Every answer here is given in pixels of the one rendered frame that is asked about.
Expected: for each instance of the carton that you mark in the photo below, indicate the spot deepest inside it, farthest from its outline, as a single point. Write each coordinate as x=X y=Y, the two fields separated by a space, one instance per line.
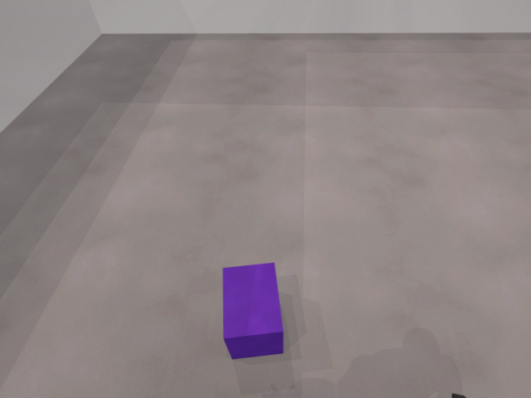
x=252 y=323

